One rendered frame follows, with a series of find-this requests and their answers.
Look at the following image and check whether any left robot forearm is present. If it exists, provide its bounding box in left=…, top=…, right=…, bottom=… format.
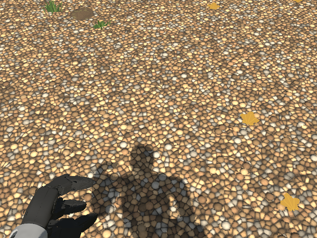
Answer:
left=9, top=223, right=48, bottom=238

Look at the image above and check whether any robot left hand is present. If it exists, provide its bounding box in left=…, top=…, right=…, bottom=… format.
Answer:
left=21, top=174, right=98, bottom=238

